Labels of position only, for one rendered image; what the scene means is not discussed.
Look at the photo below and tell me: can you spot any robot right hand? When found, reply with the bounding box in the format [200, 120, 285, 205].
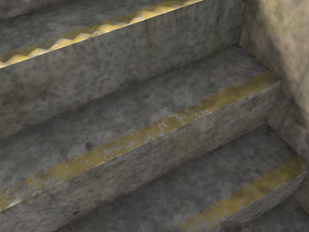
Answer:
[220, 220, 263, 232]

